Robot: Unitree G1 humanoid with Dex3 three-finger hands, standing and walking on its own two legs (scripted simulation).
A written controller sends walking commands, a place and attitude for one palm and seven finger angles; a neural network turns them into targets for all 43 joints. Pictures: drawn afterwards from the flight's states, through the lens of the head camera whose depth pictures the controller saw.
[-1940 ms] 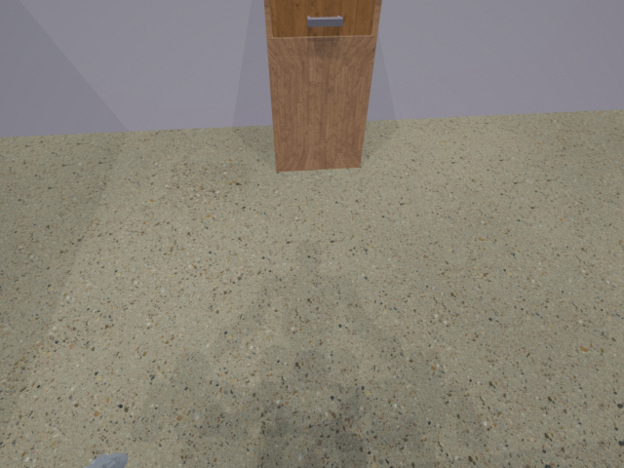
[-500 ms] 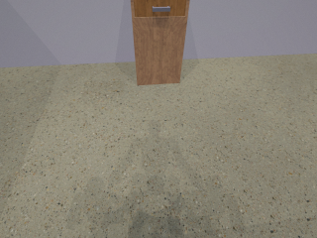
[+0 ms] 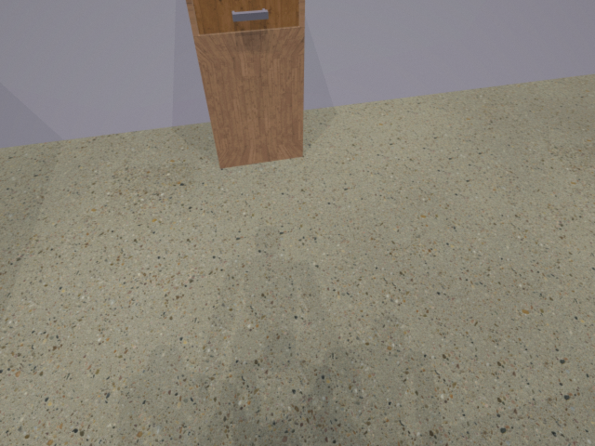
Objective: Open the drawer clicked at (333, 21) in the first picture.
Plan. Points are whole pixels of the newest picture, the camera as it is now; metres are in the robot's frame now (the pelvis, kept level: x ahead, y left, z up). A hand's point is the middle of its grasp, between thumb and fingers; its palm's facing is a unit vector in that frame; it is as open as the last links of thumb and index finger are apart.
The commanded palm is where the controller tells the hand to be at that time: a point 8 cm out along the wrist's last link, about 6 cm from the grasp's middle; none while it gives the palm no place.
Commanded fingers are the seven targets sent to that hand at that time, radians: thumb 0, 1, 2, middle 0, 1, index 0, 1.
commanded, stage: walk to a spot facing it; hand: left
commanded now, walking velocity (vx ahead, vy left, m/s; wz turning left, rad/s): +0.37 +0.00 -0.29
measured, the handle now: (249, 13) +1.56 +0.28 -0.01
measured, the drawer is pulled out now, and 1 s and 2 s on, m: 0.00 0.00 0.00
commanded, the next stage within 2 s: turn to face it in 1.72 s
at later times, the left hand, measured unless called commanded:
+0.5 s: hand (161, 409) +0.21 +0.25 -0.17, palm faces -0.12 -0.98 -0.16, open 7.4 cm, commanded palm none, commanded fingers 0.00 0.90 0.90 -0.20 -0.30 -0.20 -0.30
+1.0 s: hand (275, 239) +0.57 +0.09 -0.15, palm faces -0.36 -0.92 -0.15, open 7.4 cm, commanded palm none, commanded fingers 0.00 0.90 0.90 -0.20 -0.30 -0.20 -0.30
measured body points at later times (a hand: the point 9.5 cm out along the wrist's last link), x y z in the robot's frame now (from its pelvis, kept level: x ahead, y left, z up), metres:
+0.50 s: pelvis +0.20 +0.06 +0.01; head +0.21 +0.09 +0.46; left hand +0.21 +0.30 -0.16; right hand +0.24 -0.18 -0.12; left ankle +0.26 +0.13 -0.72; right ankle +0.11 -0.05 -0.62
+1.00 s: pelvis +0.40 -0.02 +0.00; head +0.42 -0.03 +0.45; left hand +0.58 +0.14 -0.14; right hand +0.19 -0.14 -0.14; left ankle +0.29 +0.13 -0.65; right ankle +0.44 -0.13 -0.72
